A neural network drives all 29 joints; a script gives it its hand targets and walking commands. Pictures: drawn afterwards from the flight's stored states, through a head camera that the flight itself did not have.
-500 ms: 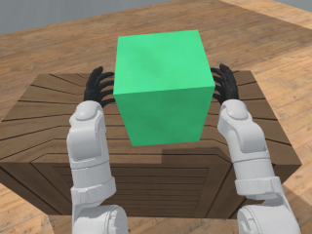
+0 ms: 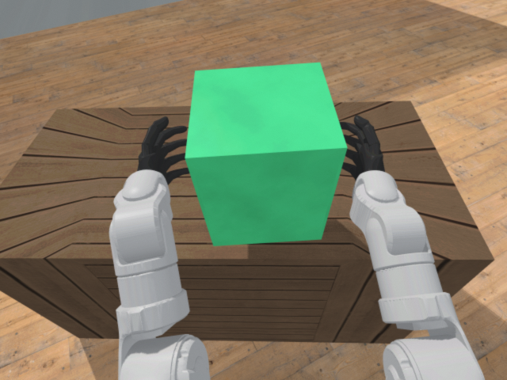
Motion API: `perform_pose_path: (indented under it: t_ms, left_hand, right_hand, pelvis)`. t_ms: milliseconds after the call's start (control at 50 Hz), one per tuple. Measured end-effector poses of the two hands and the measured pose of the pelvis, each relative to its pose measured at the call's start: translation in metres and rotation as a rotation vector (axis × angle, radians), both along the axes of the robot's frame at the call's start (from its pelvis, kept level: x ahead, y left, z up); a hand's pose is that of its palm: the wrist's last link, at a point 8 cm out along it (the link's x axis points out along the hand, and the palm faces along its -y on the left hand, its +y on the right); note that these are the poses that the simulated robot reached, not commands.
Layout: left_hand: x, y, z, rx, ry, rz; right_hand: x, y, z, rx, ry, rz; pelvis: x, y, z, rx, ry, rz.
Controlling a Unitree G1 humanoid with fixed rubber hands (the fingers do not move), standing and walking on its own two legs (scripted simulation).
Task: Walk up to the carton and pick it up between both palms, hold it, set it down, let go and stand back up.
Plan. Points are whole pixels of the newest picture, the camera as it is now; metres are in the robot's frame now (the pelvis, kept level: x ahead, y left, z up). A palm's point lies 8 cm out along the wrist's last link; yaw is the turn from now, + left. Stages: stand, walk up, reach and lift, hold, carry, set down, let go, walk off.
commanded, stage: hold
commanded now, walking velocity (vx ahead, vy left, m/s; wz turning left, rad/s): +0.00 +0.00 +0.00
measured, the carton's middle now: (262, 161) +0.46 -0.01 +0.08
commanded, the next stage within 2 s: none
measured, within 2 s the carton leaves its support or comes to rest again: neither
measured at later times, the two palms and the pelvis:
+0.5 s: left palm (142, 162) +0.34 +0.15 +0.21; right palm (370, 154) +0.36 -0.15 +0.18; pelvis +0.00 +0.00 +0.00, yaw +0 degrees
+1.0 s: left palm (154, 172) +0.35 +0.14 +0.18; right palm (368, 169) +0.36 -0.16 +0.15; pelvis +0.00 +0.00 +0.00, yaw +0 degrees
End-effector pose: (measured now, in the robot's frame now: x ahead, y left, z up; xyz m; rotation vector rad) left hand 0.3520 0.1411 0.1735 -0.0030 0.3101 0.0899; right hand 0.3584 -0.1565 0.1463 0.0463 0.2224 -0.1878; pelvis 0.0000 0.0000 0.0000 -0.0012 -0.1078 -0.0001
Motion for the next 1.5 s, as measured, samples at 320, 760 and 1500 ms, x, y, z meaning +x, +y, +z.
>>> perform_pose_path:
  t_ms: [320, 760, 1500]
  left_hand:
    - [-0.004, 0.002, -0.001, -0.002, 0.015, -0.01]
    - [-0.008, 0.006, 0.012, 0.016, -0.07, 0.043]
    - [-0.007, 0.001, 0.027, 0.042, -0.111, 0.033]
  right_hand:
    - [-0.001, 0.001, -0.002, 0.003, 0.009, 0.002]
    - [-0.003, 0.007, 0.015, -0.016, -0.073, 0.024]
    - [0.0, 0.003, 0.028, -0.017, -0.112, 0.011]
  pelvis:
    - [0.004, 0.003, 0.0, -0.001, -0.018, 0.001]
    - [0.0, 0.004, 0.0, -0.001, 0.015, 0.005]
    - [0.003, 0.001, 0.0, 0.0, 0.017, 0.008]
